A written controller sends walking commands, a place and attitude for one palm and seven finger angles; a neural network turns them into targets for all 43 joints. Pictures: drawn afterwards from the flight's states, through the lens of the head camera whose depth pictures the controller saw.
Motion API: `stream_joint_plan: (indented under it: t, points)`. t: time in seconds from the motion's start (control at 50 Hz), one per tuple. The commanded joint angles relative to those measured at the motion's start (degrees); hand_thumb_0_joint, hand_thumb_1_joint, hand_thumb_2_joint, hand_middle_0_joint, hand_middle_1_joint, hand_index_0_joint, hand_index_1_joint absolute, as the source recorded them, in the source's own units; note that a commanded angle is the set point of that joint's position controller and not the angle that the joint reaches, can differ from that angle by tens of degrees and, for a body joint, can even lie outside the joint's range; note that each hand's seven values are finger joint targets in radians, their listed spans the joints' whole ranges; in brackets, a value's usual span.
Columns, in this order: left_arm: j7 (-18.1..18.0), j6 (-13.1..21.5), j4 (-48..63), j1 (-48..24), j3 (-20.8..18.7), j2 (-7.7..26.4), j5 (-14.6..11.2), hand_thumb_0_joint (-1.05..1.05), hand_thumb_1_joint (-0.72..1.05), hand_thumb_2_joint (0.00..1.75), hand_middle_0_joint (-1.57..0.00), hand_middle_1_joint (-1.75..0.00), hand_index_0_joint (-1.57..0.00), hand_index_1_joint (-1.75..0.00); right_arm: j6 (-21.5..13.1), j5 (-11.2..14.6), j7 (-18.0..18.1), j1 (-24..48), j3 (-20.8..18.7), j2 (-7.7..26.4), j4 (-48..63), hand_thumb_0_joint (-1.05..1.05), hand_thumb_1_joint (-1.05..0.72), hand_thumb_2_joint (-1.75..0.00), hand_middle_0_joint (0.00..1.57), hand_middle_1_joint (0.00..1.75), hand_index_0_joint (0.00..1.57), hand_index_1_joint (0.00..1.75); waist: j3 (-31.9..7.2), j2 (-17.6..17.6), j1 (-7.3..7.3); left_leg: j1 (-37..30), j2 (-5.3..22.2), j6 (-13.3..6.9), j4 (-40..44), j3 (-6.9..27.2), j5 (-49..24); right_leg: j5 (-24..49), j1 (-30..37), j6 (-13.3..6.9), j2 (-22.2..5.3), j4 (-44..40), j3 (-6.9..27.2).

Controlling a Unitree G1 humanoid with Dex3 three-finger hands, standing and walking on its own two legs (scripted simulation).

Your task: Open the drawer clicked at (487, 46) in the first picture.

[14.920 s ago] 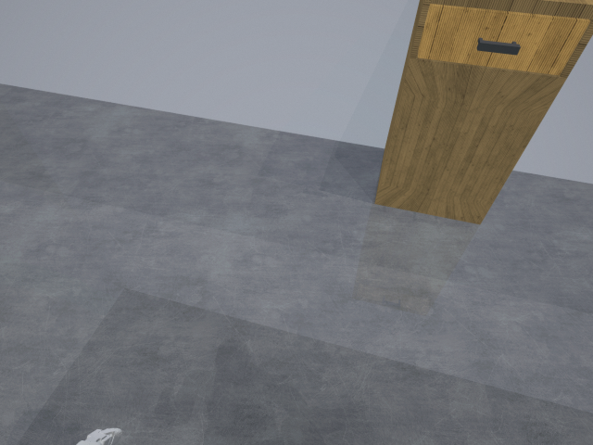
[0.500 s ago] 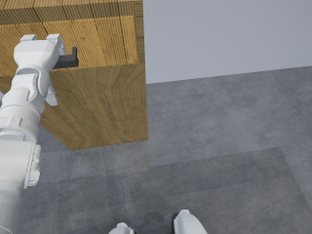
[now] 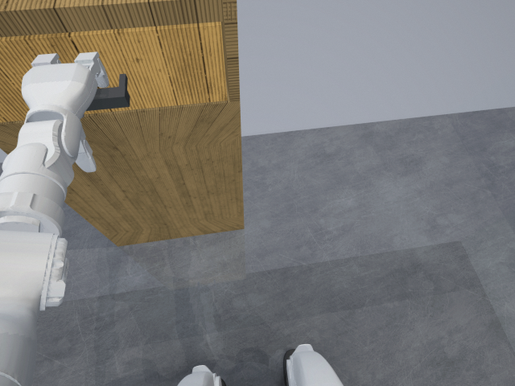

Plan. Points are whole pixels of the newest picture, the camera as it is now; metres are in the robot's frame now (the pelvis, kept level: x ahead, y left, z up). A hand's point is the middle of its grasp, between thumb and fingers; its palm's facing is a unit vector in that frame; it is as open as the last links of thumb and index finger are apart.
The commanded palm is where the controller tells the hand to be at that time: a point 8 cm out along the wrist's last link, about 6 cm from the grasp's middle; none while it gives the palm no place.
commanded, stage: lift the fingers back up to retry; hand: left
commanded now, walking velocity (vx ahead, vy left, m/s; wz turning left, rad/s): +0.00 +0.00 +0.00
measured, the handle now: (92, 91) +0.58 +0.23 +0.07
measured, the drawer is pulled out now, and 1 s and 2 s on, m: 0.00 0.00 0.00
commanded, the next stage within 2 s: re-aim the fingers above the handle in 0.70 s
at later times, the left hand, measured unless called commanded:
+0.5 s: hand (67, 92) +0.54 +0.24 +0.11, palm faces -0.01 -0.03 -1.00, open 13.7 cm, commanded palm +0.51 +0.25 +0.18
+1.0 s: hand (59, 91) +0.53 +0.25 +0.12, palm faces -0.02 +0.00 -1.00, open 13.8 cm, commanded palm +0.51 +0.25 +0.18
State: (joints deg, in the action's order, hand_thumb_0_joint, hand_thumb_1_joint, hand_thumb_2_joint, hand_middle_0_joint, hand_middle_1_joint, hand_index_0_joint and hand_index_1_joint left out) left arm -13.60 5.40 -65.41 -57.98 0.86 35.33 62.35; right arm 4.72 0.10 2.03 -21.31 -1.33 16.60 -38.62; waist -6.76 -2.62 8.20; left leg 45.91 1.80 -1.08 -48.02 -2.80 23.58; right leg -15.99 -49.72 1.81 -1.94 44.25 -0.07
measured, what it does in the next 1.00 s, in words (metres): stands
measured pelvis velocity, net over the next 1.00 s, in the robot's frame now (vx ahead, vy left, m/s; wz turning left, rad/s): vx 0.04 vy -0.01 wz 0.02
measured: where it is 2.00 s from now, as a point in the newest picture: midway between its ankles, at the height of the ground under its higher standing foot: outside the picture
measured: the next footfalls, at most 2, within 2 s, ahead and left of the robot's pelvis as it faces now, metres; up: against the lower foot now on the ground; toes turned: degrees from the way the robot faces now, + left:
none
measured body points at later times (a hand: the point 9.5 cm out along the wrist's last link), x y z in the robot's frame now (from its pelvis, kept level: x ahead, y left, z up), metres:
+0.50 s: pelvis +0.03 +0.00 +0.02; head +0.13 -0.01 +0.46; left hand +0.53 +0.24 +0.16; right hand +0.03 -0.27 -0.11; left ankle -0.02 +0.11 -0.70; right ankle +0.04 -0.14 -0.70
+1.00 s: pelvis +0.04 -0.01 +0.03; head +0.13 -0.02 +0.47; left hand +0.53 +0.24 +0.17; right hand +0.08 -0.28 -0.11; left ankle -0.02 +0.11 -0.70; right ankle +0.04 -0.14 -0.70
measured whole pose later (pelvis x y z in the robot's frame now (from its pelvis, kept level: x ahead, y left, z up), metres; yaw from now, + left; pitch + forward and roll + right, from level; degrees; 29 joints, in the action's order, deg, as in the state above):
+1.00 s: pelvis +0.04 -0.01 +0.03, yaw +1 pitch +17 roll -1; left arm -9.7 4.0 -57.7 -52.1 0.5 32.2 61.3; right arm 6.0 -0.1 1.4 -18.6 -3.2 15.6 -39.3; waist -6.1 -3.3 4.6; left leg 31.6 1.7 -0.3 -36.8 -1.7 22.0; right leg -15.7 -35.5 1.4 -1.8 34.5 -1.5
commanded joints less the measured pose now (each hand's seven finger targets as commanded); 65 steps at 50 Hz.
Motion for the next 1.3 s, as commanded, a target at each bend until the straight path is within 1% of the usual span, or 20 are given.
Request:
stream_joint_plan:
  t: [0.0, 0.1, 0.22, 0.26, 0.28, 0.38, 0.44, 0.5, 0.54, 0.66, 0.76, 0.8, 0.88, 0.92, 0.98, 1.04, 1.16, 1.18, 1.2, 1.28]
  points:
    - [-0.2, -1.6, 6.6, -22.7, -2.8, 15.3, 0.0, 0.00, -0.50, 0.30, -0.30, -1.20, -0.30, -1.20, -1.1, -0.3, 0.8, -10.0, -3.6, 9.5, 2.0, 0.00, -0.90, -0.90, 0.20, 0.30, 0.20, 0.30, -23.2, -0.6, 1.13, -10.7, -2.7, -1.3, 6.7, 1.5, -14.8, 9.1, 17.8, -2.6, 3.7, -4.6, -1.7]
    - [-0.5, -1.1, 9.7, -25.8, -2.1, 13.6, -0.4, 0.00, -0.50, 0.30, -0.30, -1.20, -0.30, -1.20, -1.4, -0.6, 0.8, -10.2, -3.9, 9.0, 1.4, 0.00, -0.90, -0.90, 0.20, 0.30, 0.20, 0.30, -24.4, -1.9, 1.51, -15.4, -2.4, -1.2, 7.7, 2.0, -18.7, 11.2, 18.6, -2.7, 3.9, -6.0, -2.0]
    - [-0.9, 0.1, 14.4, -26.3, -4.1, 14.7, -0.5, 0.00, -0.50, 0.30, -0.30, -1.20, -0.30, -1.20, -1.4, -0.9, 0.7, -9.9, -4.4, 8.8, 1.0, 0.00, -0.90, -0.90, 0.20, 0.30, 0.20, 0.30, -26.8, -4.2, 0.07, -20.9, -2.2, -0.8, 8.7, 2.5, -25.5, 14.6, 21.1, -2.9, 4.1, -6.9, -2.2]
    - [-1.2, 0.1, 15.4, -26.6, -6.6, 18.1, -0.7, 0.00, -0.50, 0.30, -0.30, -1.20, -0.30, -1.20, -1.2, -1.0, 0.7, -9.5, -4.2, 9.0, 0.8, 0.00, -0.90, -0.90, 0.20, 0.30, 0.20, 0.30, -27.9, -3.5, -0.65, -20.4, -2.3, -0.8, 9.1, 2.3, -27.0, 16.8, 24.1, -3.0, 4.0, -7.0, -2.1]
    - [-1.2, -0.1, 15.8, -26.6, -5.4, 16.6, -0.7, 0.00, -0.50, 0.30, -0.30, -1.20, -0.30, -1.20, -1.2, -1.0, 0.6, -9.3, -4.2, 8.7, 0.9, 0.00, -0.90, -0.90, 0.20, 0.30, 0.20, 0.30, -27.7, -4.7, -0.61, -21.1, -2.4, -0.8, 9.4, 2.2, -28.1, 17.7, 24.4, -3.0, 4.1, -7.3, -2.1]
    - [-0.5, 0.3, 21.7, -23.3, -8.4, 18.4, -1.7, 0.00, -0.50, 0.30, -0.30, -1.20, -0.30, -1.20, -0.5, -1.1, 0.2, -8.5, -4.8, 8.5, 1.3, 0.00, -0.90, -0.90, 0.20, 0.30, 0.20, 0.30, -31.2, -4.4, -2.47, -25.2, -2.0, -0.8, 9.7, 2.0, -39.0, 25.1, 29.8, -2.8, 4.0, -7.7, -2.1]
    - [0.4, -1.5, 18.9, -20.5, -6.6, 16.3, -2.0, 0.00, -0.50, 0.30, -0.30, -1.20, -0.30, -1.20, 0.0, -0.4, 0.1, -7.2, -4.6, 8.4, 1.2, 0.00, -0.90, -0.90, 0.20, 0.30, 0.20, 0.30, -25.2, -1.5, -2.50, -22.9, -2.1, -0.8, 11.7, 1.4, -35.0, 24.0, 30.5, -2.7, 4.1, -9.2, -2.5]
    - [1.8, -2.3, 19.7, -21.0, -5.4, 15.7, -2.0, 0.00, -0.50, 0.30, -0.30, -1.20, -0.30, -1.20, 0.2, 0.0, 0.5, -6.4, -4.7, 8.4, 1.5, 0.00, -0.90, -0.90, 0.20, 0.30, 0.20, 0.30, -25.3, -1.7, -2.41, -24.8, -2.2, -1.0, 12.9, 1.1, -35.1, 24.5, 31.8, -2.8, 4.0, -10.3, -2.4]
    - [3.3, -2.8, 16.9, -20.1, -2.6, 12.5, -2.2, 0.00, -0.50, 0.30, -0.30, -1.20, -0.30, -1.20, 0.3, 0.3, 0.5, -6.4, -4.5, 8.4, 1.2, 0.00, -0.90, -0.90, 0.20, 0.30, 0.20, 0.30, -21.5, -0.8, -1.75, -24.7, -2.1, -0.8, 13.6, 1.2, -33.8, 22.9, 30.0, -2.8, 4.0, -11.1, -2.7]
    - [6.9, 0.3, 18.6, -22.1, 0.8, 8.2, -3.0, 0.00, -0.50, 0.30, -0.30, -1.20, -0.30, -1.20, 0.6, 0.4, 0.9, -6.2, -4.7, 8.2, 1.7, 0.00, -0.90, -0.90, 0.20, 0.30, 0.20, 0.30, -19.9, 0.3, -0.60, -27.2, -2.3, -1.1, 13.3, 1.5, -34.0, 22.1, 28.0, -3.0, 4.1, -11.7, -2.4]
    - [4.2, 2.8, 21.2, -21.9, -5.3, 14.3, -2.5, 0.00, -0.50, 0.30, -0.30, -1.20, -0.30, -1.20, 0.5, -0.5, 0.7, -5.7, -4.7, 8.0, 2.3, 0.00, -0.90, -0.90, 0.20, 0.30, 0.20, 0.30, -24.7, -2.4, -2.95, -26.4, -2.6, -0.7, 11.7, 1.5, -38.7, 25.5, 30.4, -3.1, 3.9, -9.4, -1.9]
    - [2.3, 2.0, 20.5, -20.9, -5.5, 13.6, -1.9, 0.00, -0.50, 0.30, -0.30, -1.20, -0.30, -1.20, 0.3, -0.7, 0.3, -5.6, -4.8, 7.5, 2.3, 0.00, -0.90, -0.90, 0.20, 0.30, 0.20, 0.30, -25.2, -2.8, -3.24, -26.1, -2.5, -0.6, 11.4, 1.6, -40.1, 26.0, 30.4, -3.0, 3.9, -8.8, -2.2]
    - [0.2, -0.9, 19.6, -21.7, -6.6, 15.6, -1.0, 0.00, -0.50, 0.30, -0.30, -1.20, -0.30, -1.20, 0.3, -0.7, -0.2, -5.3, -4.8, 7.9, 2.2, 0.00, -0.90, -0.90, 0.20, 0.30, 0.20, 0.30, -26.7, -1.8, -2.95, -25.0, -2.5, -0.7, 11.3, 1.0, -39.3, 27.5, 32.1, -2.8, 3.9, -8.6, -2.0]
    - [0.6, -2.2, 19.2, -22.7, -3.8, 12.4, -1.0, 0.00, -0.50, 0.30, -0.30, -1.20, -0.30, -1.20, 0.2, -0.5, -0.2, -5.3, -4.9, 7.9, 2.1, 0.00, -0.90, -0.90, 0.20, 0.30, 0.20, 0.30, -25.9, -1.8, -2.23, -25.6, -2.5, -0.7, 11.8, 1.0, -38.2, 26.7, 31.4, -2.7, 3.9, -9.2, -2.2]
    - [2.4, -2.1, 20.0, -22.4, -4.3, 13.6, -1.6, 0.00, -0.50, 0.30, -0.30, -1.20, -0.30, -1.20, 0.3, -0.5, 0.2, -5.5, -5.0, 8.1, 2.0, 0.00, -0.90, -0.90, 0.20, 0.30, 0.20, 0.30, -27.5, -0.7, -2.13, -26.3, -2.5, -1.2, 12.0, 0.9, -38.3, 28.1, 33.4, -2.5, 3.8, -9.8, -1.7]
    - [4.1, -1.5, 18.2, -21.5, -1.6, 10.2, -2.0, 0.00, -0.50, 0.30, -0.30, -1.20, -0.30, -1.20, 0.4, -0.2, 0.6, -5.5, -4.9, 8.0, 1.7, 0.00, -0.90, -0.90, 0.20, 0.30, 0.20, 0.30, -22.9, 0.7, -1.20, -25.6, -2.6, -1.3, 12.8, 0.9, -34.3, 25.2, 31.2, -2.6, 4.0, -10.9, -2.0]
    - [3.8, 1.6, 17.9, -20.1, -7.0, 16.7, -1.7, 0.00, -0.50, 0.30, -0.30, -1.20, -0.30, -1.20, 0.2, -0.3, 1.1, -5.6, -4.6, 8.3, 1.7, 0.00, -0.90, -0.90, 0.20, 0.30, 0.20, 0.30, -22.9, 0.6, -2.98, -22.8, -2.9, -1.2, 13.4, 0.7, -31.3, 23.9, 32.9, -3.1, 3.8, -10.5, -1.6]
    - [3.3, 1.7, 18.1, -20.0, -7.1, 17.3, -1.2, 0.00, -0.50, 0.30, -0.30, -1.20, -0.30, -1.20, 0.2, -0.3, 1.1, -5.3, -4.5, 8.0, 1.9, 0.00, -0.90, -0.90, 0.20, 0.30, 0.20, 0.30, -23.4, -1.0, -3.28, -22.3, -3.0, -1.1, 13.3, 0.6, -31.4, 24.0, 32.8, -3.0, 3.7, -10.0, -1.5]
    - [2.9, 1.5, 17.8, -19.9, -5.1, 14.5, -1.3, 0.00, -0.50, 0.30, -0.30, -1.20, -0.30, -1.20, 0.0, -0.4, 0.9, -5.3, -4.5, 7.7, 2.1, 0.00, -0.90, -0.90, 0.20, 0.30, 0.20, 0.30, -22.8, -1.3, -2.99, -22.4, -2.9, -1.0, 13.3, 0.5, -31.5, 23.9, 32.2, -3.0, 3.7, -10.0, -1.7]
    - [1.8, 0.5, 16.6, -18.7, -7.6, 18.1, -0.9, 0.00, -0.50, 0.30, -0.30, -1.20, -0.30, -1.20, -0.1, -0.2, 0.8, -5.5, -4.6, 8.3, 2.0, 0.00, -0.90, -0.90, 0.20, 0.30, 0.20, 0.30, -23.6, -0.2, -3.30, -21.2, -2.8, -1.0, 13.3, 0.3, -30.8, 24.0, 33.0, -2.9, 3.7, -9.8, -1.6]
